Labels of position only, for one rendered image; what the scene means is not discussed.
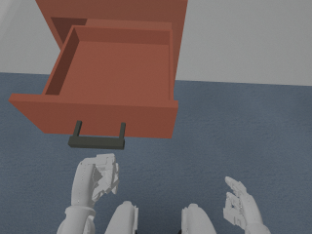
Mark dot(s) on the cabinet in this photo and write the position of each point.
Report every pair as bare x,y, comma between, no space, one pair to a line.
60,15

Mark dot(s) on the drawer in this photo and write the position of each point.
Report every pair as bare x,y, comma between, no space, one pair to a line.
105,76

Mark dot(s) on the left robot thigh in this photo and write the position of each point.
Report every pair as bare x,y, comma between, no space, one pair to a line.
124,220

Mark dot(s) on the left robot hand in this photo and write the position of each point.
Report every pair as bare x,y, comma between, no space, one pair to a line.
102,170

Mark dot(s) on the robot thigh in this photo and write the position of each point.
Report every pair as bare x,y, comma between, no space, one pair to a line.
124,220
195,221

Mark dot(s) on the right robot thigh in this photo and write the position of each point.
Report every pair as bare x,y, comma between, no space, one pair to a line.
195,221

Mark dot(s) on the handle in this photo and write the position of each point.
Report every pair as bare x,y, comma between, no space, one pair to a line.
97,142

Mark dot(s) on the right robot forearm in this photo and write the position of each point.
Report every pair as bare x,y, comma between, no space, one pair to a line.
256,228

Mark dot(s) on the left robot forearm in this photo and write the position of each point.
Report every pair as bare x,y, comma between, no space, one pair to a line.
79,220

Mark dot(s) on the right robot hand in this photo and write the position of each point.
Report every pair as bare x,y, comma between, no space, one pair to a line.
245,209

